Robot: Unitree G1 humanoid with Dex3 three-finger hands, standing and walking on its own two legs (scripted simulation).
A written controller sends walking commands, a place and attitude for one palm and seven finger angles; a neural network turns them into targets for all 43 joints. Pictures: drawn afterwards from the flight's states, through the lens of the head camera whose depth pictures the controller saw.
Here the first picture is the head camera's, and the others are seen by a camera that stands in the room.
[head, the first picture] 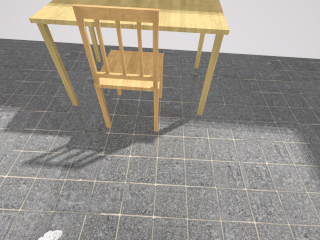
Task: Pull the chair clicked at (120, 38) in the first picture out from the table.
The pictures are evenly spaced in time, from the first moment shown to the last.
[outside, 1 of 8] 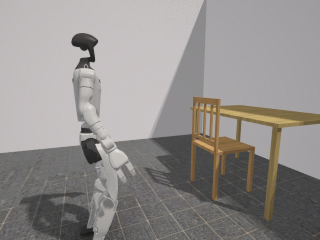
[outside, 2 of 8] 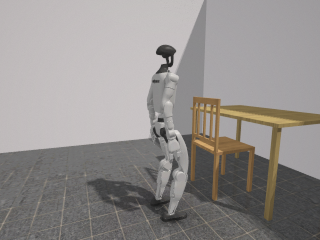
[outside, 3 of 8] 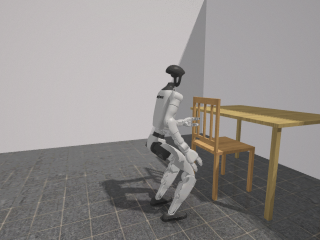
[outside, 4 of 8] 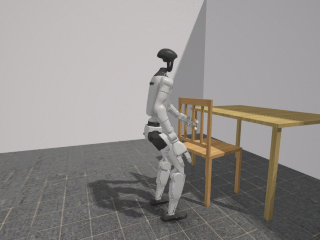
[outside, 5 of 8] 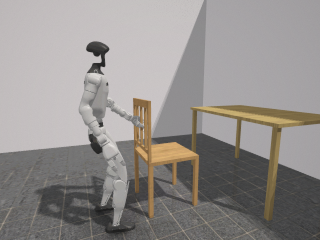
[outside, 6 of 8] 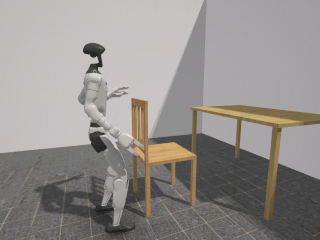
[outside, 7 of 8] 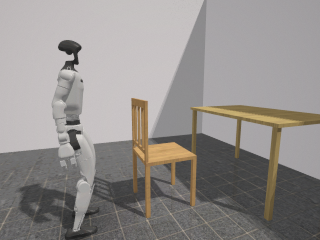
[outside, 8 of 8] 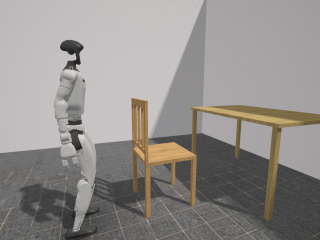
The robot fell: no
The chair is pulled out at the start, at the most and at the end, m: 0.00 0.64 0.64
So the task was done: yes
